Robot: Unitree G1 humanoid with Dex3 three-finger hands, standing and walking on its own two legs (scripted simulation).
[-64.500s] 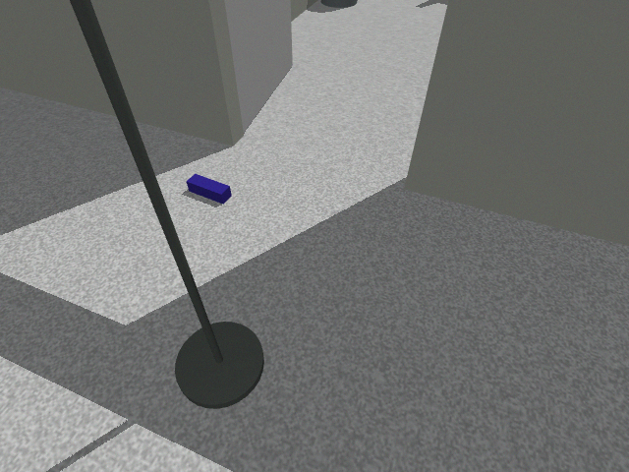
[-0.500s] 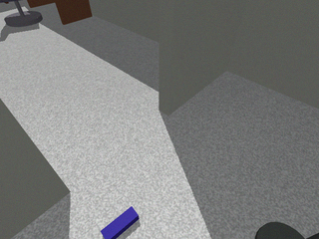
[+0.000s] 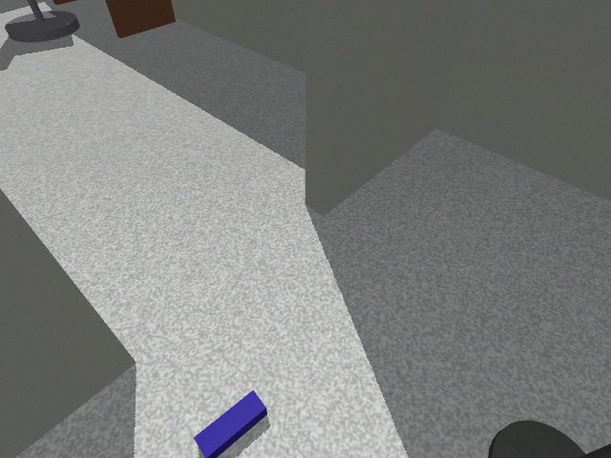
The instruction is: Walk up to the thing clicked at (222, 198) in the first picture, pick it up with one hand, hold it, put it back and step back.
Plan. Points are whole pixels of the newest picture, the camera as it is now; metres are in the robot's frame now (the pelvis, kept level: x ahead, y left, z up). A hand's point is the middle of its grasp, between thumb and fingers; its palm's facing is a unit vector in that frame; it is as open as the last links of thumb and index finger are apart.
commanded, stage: stand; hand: left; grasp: from above
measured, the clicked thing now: (232, 425) +0.39 +0.22 -0.75
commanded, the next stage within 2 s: step back in 0.44 s
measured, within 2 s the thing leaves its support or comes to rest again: neither
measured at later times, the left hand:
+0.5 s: hand out of the picture +0.09 +0.24 -0.16, palm faces -0.01 -0.94 -0.34, open 7.4 cm
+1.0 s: hand out of the picture +0.08 +0.28 -0.18, palm faces -0.10 -0.93 -0.35, open 7.4 cm
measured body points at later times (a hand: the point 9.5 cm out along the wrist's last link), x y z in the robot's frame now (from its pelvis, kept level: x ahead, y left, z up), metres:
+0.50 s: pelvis +0.01 -0.01 +0.00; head +0.03 -0.01 +0.45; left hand +0.09 +0.29 -0.13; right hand +0.08 -0.31 -0.14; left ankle +0.01 +0.12 -0.75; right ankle +0.01 -0.14 -0.75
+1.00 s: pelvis -0.07 +0.03 -0.02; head +0.01 +0.06 +0.42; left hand +0.09 +0.33 -0.15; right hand -0.03 -0.29 -0.12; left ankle -0.05 +0.13 -0.75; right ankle -0.10 -0.12 -0.67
